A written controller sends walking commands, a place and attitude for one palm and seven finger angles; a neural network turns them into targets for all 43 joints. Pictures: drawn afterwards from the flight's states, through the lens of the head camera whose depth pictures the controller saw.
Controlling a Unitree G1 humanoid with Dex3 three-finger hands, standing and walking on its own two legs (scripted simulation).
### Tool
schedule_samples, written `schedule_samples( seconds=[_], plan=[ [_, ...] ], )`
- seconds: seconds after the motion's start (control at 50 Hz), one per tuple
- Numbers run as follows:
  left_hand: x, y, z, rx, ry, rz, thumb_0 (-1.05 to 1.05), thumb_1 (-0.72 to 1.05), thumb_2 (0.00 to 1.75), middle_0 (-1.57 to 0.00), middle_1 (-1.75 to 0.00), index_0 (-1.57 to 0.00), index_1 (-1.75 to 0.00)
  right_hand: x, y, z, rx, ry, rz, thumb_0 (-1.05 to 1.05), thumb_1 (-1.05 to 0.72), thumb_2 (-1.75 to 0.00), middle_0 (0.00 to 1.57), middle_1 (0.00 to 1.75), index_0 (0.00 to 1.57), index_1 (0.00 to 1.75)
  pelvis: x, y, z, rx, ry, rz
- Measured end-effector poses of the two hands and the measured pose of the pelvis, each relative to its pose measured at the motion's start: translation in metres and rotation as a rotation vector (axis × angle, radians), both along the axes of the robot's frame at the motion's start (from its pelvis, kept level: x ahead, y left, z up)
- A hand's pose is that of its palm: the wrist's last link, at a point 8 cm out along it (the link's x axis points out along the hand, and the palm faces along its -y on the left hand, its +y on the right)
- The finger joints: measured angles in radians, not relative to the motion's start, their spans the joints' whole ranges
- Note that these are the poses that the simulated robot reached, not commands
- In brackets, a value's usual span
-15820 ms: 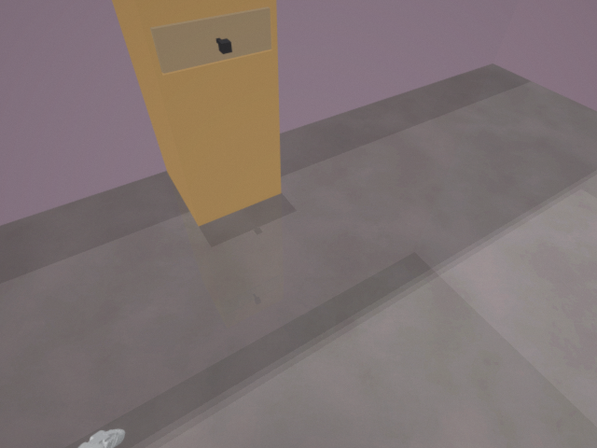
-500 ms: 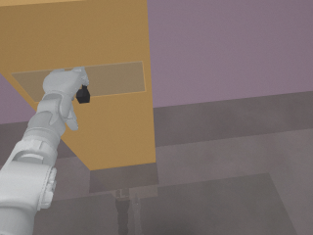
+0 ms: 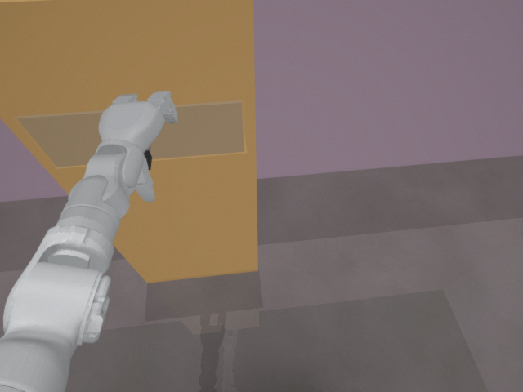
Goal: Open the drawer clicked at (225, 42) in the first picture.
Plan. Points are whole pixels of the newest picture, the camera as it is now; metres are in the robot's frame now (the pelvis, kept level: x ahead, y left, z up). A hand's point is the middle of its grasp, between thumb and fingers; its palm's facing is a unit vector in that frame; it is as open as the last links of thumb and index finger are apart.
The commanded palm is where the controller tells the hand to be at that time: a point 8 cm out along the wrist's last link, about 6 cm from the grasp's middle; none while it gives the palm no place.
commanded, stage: move the hooked fingers above the handle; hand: left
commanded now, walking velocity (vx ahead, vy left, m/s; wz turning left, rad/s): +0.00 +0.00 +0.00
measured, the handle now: (141, 151) +0.54 +0.20 +0.02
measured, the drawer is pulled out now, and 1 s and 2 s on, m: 0.00 0.00 0.00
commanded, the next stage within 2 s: lower the fingers behind the handle in 0.74 s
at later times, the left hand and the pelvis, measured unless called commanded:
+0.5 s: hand (145, 148) +0.48 +0.17 +0.09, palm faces +0.02 -0.11 -0.99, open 13.8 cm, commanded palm +0.47 +0.22 +0.14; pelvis +0.00 +0.00 +0.00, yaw +2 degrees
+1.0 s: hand (122, 170) +0.46 +0.21 +0.06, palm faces -0.15 -0.02 -0.99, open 13.8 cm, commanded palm +0.47 +0.22 +0.12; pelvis -0.01 -0.01 +0.00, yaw +1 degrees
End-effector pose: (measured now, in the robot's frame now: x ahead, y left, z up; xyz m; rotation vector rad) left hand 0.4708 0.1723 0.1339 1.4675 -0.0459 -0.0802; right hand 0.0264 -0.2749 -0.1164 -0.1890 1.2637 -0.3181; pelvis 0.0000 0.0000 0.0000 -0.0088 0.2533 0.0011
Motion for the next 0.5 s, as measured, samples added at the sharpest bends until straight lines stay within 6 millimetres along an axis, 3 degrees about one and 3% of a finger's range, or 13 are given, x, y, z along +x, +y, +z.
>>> schedule_samples(
  seconds=[0.12,0.22,0.26,0.32,0.38,0.44,0.5],
  plan=[
    [0.003,0.029,0.006,0.084,-0.112,0.134,0.00,-0.49,0.30,-0.34,-1.22,-0.32,-1.20,-0.005,0.010,-0.011,0.050,0.022,-0.001,0.00,-0.90,-0.90,0.20,0.30,0.20,0.30,-0.002,-0.002,-0.002,0.004,0.018,-0.016],
    [-0.007,0.070,0.006,0.123,-0.008,0.321,0.00,-0.49,0.30,-0.34,-1.22,-0.32,-1.20,-0.003,0.014,-0.014,0.082,0.037,-0.004,0.00,-0.90,-0.90,0.20,0.30,0.21,0.30,0.001,-0.004,0.002,0.004,0.013,-0.010],
    [-0.013,0.078,0.005,0.120,0.053,0.336,0.00,-0.48,0.30,-0.33,-1.21,-0.32,-1.20,0.000,0.012,-0.011,0.076,0.037,0.003,0.00,-0.90,-0.90,0.20,0.30,0.21,0.30,0.003,-0.005,0.004,0.002,0.001,0.002],
    [-0.019,0.070,0.002,0.107,0.114,0.248,-0.01,-0.49,0.30,-0.33,-1.21,-0.32,-1.20,0.006,0.006,-0.005,0.043,0.036,0.028,0.00,-0.90,-0.90,0.20,0.30,0.21,0.30,0.004,-0.005,0.005,-0.002,-0.019,0.024],
    [-0.021,0.043,0.000,0.085,0.114,0.085,-0.01,-0.49,0.30,-0.32,-1.21,-0.32,-1.20,0.015,-0.002,0.001,-0.001,0.022,0.054,0.00,-0.90,-0.90,0.20,0.30,0.21,0.30,0.004,-0.004,0.005,-0.004,-0.030,0.042],
    [-0.018,0.015,0.001,0.039,0.054,-0.044,-0.01,-0.49,0.30,-0.32,-1.20,-0.32,-1.20,0.023,-0.009,0.005,-0.034,-0.004,0.064,0.00,-0.90,-0.90,0.20,0.30,0.21,0.30,0.001,-0.003,0.002,-0.005,-0.027,0.043],
    [-0.008,0.004,0.004,-0.007,-0.049,-0.059,-0.01,-0.49,0.30,-0.32,-1.20,-0.33,-1.20,0.026,-0.011,0.006,-0.047,-0.033,0.062,0.00,-0.90,-0.90,0.20,0.30,0.21,0.30,-0.003,-0.002,-0.001,-0.002,-0.005,0.029]
  ],
)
